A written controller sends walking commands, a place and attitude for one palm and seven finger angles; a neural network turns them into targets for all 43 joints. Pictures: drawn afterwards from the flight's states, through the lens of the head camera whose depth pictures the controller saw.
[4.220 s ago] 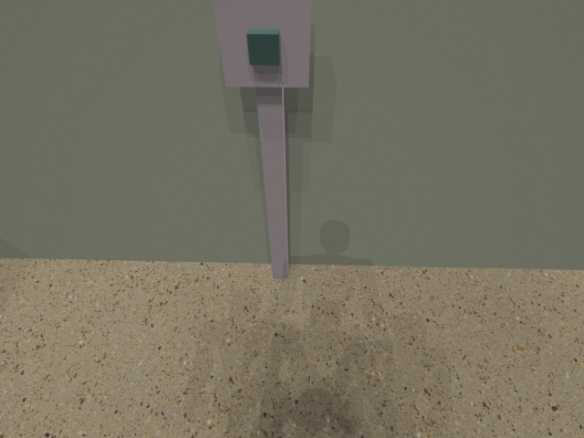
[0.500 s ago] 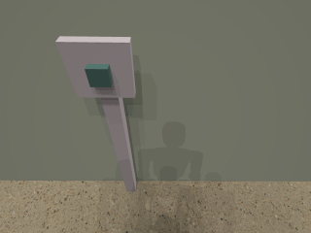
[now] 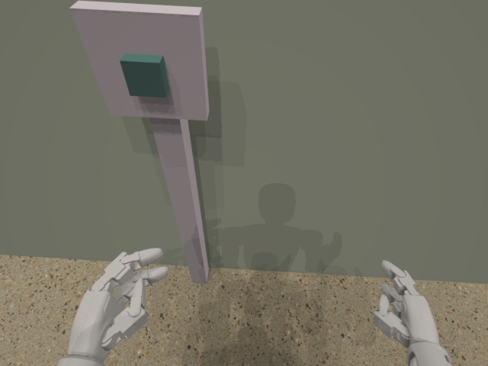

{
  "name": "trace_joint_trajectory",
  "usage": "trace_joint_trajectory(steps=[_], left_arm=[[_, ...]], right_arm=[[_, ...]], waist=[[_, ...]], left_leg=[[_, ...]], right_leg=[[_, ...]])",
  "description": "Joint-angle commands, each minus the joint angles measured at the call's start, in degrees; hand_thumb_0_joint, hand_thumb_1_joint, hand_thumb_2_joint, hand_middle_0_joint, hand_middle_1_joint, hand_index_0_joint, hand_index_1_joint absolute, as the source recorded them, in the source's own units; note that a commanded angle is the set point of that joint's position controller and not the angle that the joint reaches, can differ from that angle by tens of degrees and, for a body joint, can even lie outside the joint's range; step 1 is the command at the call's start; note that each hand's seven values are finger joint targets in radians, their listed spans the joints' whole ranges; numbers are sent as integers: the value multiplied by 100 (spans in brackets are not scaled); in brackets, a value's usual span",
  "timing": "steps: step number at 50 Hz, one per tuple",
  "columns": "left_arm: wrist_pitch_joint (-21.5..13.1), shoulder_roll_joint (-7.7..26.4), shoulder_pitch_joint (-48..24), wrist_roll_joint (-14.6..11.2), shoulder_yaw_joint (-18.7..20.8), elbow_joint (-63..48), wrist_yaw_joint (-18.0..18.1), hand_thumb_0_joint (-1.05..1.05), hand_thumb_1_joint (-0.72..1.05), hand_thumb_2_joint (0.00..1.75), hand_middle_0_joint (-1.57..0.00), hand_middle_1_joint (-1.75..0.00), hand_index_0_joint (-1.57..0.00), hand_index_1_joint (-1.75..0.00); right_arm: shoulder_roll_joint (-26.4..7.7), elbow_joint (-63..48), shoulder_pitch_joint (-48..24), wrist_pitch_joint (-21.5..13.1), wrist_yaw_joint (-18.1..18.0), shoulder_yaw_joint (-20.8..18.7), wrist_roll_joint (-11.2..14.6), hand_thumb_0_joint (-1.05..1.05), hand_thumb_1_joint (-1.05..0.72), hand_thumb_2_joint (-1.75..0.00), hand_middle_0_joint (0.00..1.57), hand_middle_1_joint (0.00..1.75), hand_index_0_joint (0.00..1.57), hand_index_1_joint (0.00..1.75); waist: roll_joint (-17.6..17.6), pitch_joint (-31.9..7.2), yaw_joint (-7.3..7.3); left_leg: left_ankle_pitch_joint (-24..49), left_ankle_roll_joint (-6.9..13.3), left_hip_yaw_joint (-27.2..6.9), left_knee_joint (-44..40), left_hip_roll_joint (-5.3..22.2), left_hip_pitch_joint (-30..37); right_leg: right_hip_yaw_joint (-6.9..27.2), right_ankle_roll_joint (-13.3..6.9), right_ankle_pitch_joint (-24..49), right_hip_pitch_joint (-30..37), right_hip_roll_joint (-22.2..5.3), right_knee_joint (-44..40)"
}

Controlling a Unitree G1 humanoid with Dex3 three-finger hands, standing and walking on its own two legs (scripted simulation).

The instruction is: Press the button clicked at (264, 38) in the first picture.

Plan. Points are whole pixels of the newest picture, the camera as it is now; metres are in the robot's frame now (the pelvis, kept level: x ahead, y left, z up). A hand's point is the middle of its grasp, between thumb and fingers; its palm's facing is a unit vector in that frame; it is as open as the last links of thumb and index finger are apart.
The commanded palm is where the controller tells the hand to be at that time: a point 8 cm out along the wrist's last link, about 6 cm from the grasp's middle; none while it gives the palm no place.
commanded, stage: raise the hand and make a fist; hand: left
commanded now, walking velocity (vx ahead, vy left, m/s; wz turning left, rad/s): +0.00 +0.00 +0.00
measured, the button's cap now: (146, 75) +0.50 +0.19 +0.23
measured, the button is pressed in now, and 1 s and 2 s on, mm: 0 0 0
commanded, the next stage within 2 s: aim a knuckle at the button in 1.62 s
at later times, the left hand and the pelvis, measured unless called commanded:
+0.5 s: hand (97, 280) +0.21 +0.21 +0.10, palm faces +0.04 -1.00 -0.06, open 3.1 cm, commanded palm +0.17 +0.26 +0.12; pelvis +0.01 +0.01 +0.02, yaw +1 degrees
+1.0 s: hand (49, 238) +0.22 +0.24 +0.18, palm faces +0.05 -0.99 -0.09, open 3.1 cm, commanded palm +0.19 +0.29 +0.19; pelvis +0.02 +0.03 +0.04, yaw +2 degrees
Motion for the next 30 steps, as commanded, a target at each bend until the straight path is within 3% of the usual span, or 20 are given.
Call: trace_joint_trajectory(steps=[1, 2, 4, 7, 9, 12, 14, 16, 18, 19, 22, 25, 30], left_arm=[[-250, 897, 249, -244, 915, -2256, 351, 0, 90, 90, -75, -90, -75, -90], [-369, 866, 42, -217, 787, -2589, 408, 0, 90, 90, -78, -93, -78, -93], [-641, 839, -591, -220, 445, -3019, 328, 0, 90, 90, -83, -99, -83, -99], [-641, 814, -683, -277, 219, -2572, -70, 0, 90, 90, -92, -108, -92, -108], [-283, 881, -670, -344, 188, -2201, -334, 0, 90, 90, -97, -114, -97, -114], [432, 1205, -289, -429, 675, -2043, -422, 0, 90, 90, -105, -123, -105, -123], [821, 1336, -9, -534, 1086, -1924, -299, 0, 90, 90, -111, -129, -111, -129], [967, 1320, 82, -629, 1309, -2141, -141, 0, 90, 90, -116, -135, -116, -135], [963, 1211, 23, -657, 1261, -2308, 8, 0, 90, 90, -122, -141, -122, -141], [928, 1272, -13, -664, 1314, -2311, 47, 0, 90, 90, -124, -144, -124, -144], [812, 1087, -1, -580, 1023, -2525, 68, 0, 90, 90, -130, -150, -130, -150], [836, 1168, -193, -570, 999, -2589, 33, 0, 90, 90, -130, -150, -130, -150], [1046, 1340, -489, -548, 1136, -2917, 88, 0, 90, 90, -130, -150, -130, -150]], right_arm=[[-316, -1071, 53, 8, -123, -78, 11, 0, -90, -90, 20, 30, 20, 30], [-309, -1064, 153, 13, -132, -40, -13, 0, -90, -90, 20, 30, 20, 30], [-386, -976, 284, -33, -177, 47, -62, 0, -90, -90, 20, 30, 20, 30], [-475, -823, 277, -181, -240, 125, 0, 0, -90, -90, 20, 30, 20, 30], [-528, -792, 236, -241, -280, 188, 60, 0, -90, -90, 20, 30, 20, 30], [-508, -855, 117, -237, -357, 196, 141, 0, -90, -90, 20, 30, 20, 30], [-406, -850, -17, -218, -381, 216, 143, 0, -90, -90, 20, 30, 20, 30], [-322, -841, -49, -216, -392, 242, 126, 0, -90, -90, 20, 30, 20, 30], [-298, -804, -49, -243, -384, 277, 112, 0, -90, -90, 20, 30, 20, 30], [-297, -787, -83, -279, -379, 287, 99, 0, -90, -90, 20, 30, 20, 30], [-344, -739, 65, -438, -322, 282, 112, 0, -90, -90, 20, 30, 20, 30], [-433, -690, 127, -556, -323, 261, 134, 0, -90, -90, 20, 30, 20, 30], [-477, -650, 133, -677, -345, 290, 164, 0, -90, -90, 20, 30, 20, 30]], waist=[[658, -913, 185], [741, -928, 54], [526, -824, -292], [578, -522, -422], [479, -430, -411], [308, -785, -110], [95, -920, 116], [10, -978, 222], [99, -744, 224], [-55, -718, 256], [359, -577, 169], [96, -519, 92], [535, -478, 141]], left_leg=[[1506, 143, -169, -359, -252, 136], [1614, 165, -239, -299, -211, 222], [1699, 222, -390, -122, -150, 331], [1235, 221, -469, -104, -108, 258], [1020, 235, -510, -197, -119, 185], [1004, 221, -465, -467, -150, 246], [1280, 202, -488, -660, -142, 323], [1550, 176, -491, -858, -121, 446], [1649, 165, -496, -1045, -113, 548], [1744, 166, -518, -1089, -99, 589], [1740, 162, -458, -1258, -105, 875], [1650, 180, -489, -1358, -101, 976], [1676, 171, -495, -1602, -101, 1334]], right_leg=[[567, 134, 1698, 917, 37, -963], [491, 144, 1877, 789, 75, -919], [435, 192, 2089, 468, 140, -846], [413, 166, 1345, 156, 168, -1045], [510, 183, 949, 284, 153, -1275], [635, 230, 654, 858, 21, -1618], [580, 262, 1048, 1312, -2, -1635], [456, 284, 1610, 1602, -24, -1602], [280, 256, 1779, 1558, 33, -1591], [258, 252, 1878, 1658, 56, -1577], [96, 209, 1801, 1463, 115, -1627], [116, 223, 1629, 1481, 118, -1776], [3, 170, 1598, 1568, 144, -1892]])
